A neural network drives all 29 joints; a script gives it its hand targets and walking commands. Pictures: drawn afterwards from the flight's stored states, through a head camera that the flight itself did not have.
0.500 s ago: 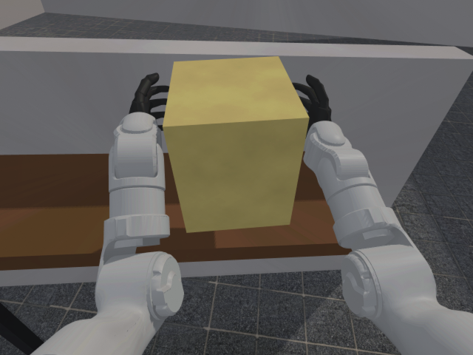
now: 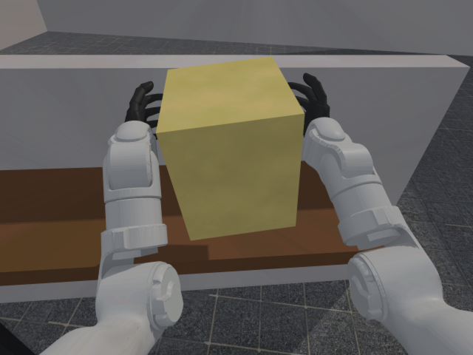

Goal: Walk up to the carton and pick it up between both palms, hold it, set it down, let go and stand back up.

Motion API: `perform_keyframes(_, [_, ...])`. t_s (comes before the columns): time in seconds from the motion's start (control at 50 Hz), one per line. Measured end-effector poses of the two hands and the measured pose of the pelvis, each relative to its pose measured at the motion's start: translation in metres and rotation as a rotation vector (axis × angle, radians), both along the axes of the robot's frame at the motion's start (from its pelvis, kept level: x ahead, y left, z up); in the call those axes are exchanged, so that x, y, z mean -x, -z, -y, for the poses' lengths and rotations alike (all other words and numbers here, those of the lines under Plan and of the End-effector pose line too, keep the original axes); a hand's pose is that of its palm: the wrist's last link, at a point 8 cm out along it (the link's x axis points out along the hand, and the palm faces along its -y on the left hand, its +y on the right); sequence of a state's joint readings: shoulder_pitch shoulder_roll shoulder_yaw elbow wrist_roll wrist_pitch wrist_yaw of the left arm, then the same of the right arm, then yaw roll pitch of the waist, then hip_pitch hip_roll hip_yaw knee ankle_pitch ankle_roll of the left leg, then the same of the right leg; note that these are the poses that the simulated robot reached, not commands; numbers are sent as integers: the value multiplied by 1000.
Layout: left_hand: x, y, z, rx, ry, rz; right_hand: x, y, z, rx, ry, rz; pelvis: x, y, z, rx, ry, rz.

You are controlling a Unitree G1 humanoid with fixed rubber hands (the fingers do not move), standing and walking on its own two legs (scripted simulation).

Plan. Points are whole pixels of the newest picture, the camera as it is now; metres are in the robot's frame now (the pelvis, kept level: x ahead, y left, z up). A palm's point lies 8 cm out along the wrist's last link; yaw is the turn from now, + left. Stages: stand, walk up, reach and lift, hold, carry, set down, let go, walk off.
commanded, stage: hold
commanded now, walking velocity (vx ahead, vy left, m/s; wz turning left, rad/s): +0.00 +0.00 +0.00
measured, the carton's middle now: (231, 147) +0.39 +0.00 +0.20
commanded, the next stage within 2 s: none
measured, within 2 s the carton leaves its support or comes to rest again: neither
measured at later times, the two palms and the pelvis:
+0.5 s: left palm (131, 121) +0.36 +0.14 +0.27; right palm (316, 113) +0.36 -0.13 +0.28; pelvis -0.01 +0.00 +0.00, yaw -1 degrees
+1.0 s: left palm (136, 117) +0.36 +0.14 +0.28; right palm (322, 108) +0.36 -0.14 +0.28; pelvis -0.01 -0.01 +0.00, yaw +0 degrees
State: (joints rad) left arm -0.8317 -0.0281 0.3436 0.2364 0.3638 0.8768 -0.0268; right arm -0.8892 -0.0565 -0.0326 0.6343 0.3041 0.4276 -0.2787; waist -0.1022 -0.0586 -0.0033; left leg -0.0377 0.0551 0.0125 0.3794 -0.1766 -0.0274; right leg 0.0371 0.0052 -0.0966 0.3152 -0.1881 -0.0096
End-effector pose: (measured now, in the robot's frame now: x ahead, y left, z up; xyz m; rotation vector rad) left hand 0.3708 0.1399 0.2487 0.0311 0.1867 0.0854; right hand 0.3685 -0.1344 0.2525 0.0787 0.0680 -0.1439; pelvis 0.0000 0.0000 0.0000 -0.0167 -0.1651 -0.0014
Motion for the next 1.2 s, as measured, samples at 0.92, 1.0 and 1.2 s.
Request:
perform_keyframes(0.92, [7, -26, 4, 19, 0, 1, 7, -28, 4, -3, 0, -15, 7, 0, 7, -6, 3, -31])
perform_keyframes(1.0, [7, -27, 2, 22, -1, 6, 7, -29, 2, 0, -1, -12, 5, 0, 7, -6, 0, -28])
perform_keyframes(1.2, [5, -24, 0, 24, 1, -7, 5, -28, 1, -5, 2, -28, 3, 0, 6, -5, -2, -21])
